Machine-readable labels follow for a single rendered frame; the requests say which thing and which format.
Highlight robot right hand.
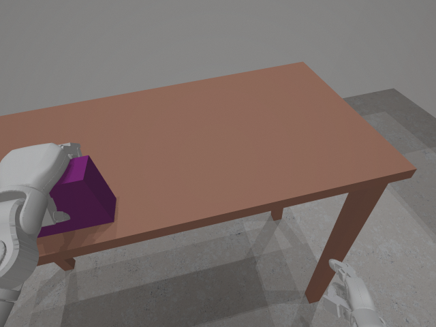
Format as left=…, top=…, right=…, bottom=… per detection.
left=323, top=259, right=376, bottom=322

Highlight right robot forearm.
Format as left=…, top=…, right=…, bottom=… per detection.
left=350, top=308, right=387, bottom=327

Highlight robot left hand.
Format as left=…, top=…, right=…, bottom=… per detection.
left=0, top=142, right=82, bottom=227

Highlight left robot forearm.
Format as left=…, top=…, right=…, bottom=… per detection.
left=0, top=185, right=48, bottom=327

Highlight table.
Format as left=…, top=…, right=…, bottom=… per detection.
left=0, top=62, right=417, bottom=304

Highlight sponge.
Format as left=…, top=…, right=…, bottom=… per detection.
left=38, top=155, right=116, bottom=238

